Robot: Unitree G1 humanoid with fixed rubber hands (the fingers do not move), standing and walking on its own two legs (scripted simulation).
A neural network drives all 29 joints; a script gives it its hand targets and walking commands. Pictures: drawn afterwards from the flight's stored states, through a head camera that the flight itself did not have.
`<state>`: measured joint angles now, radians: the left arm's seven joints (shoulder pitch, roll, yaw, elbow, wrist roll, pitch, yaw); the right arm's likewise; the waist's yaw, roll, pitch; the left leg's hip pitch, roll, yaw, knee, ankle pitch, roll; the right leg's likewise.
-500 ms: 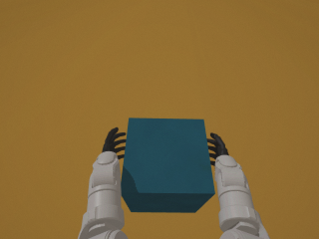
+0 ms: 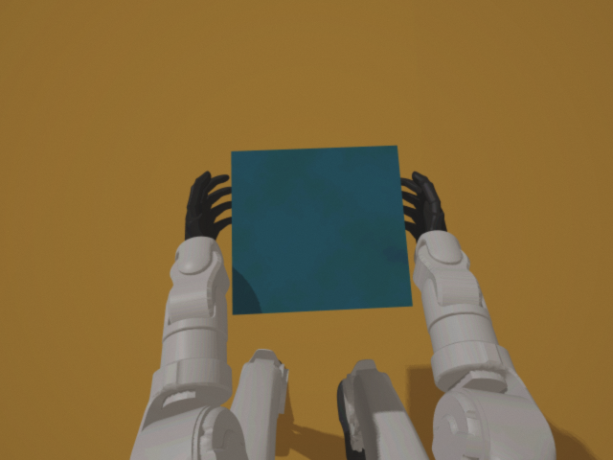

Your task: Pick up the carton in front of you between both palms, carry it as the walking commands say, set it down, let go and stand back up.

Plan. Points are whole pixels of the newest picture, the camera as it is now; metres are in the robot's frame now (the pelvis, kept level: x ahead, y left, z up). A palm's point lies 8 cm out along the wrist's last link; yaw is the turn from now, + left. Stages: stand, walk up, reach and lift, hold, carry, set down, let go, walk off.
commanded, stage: set down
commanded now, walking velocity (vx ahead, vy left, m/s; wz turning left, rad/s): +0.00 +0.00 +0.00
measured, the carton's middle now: (315, 241) +0.42 +0.02 -0.15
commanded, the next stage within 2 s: none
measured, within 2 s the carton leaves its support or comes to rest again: rests again in 1.62 s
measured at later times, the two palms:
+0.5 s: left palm (227, 251) +0.42 +0.17 -0.23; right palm (395, 236) +0.45 -0.13 -0.24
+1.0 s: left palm (240, 261) +0.44 +0.17 -0.38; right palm (374, 241) +0.49 -0.12 -0.39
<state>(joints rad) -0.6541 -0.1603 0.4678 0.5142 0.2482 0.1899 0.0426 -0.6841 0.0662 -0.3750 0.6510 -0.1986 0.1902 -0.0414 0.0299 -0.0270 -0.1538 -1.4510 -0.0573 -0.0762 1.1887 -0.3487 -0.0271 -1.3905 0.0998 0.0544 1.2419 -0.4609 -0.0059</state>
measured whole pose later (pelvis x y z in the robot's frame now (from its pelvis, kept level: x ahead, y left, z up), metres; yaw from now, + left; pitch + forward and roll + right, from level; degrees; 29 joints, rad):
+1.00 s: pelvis -0.04 +0.00 -0.24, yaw -1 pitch +44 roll +2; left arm -1.11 -0.01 0.51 0.71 0.06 0.15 0.16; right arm -1.34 -0.24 -0.11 1.06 -0.03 0.17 -0.09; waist 0.08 0.00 0.11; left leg -2.29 -0.11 -0.06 1.99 -0.48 -0.09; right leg -2.24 0.18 0.03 2.08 -0.61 0.02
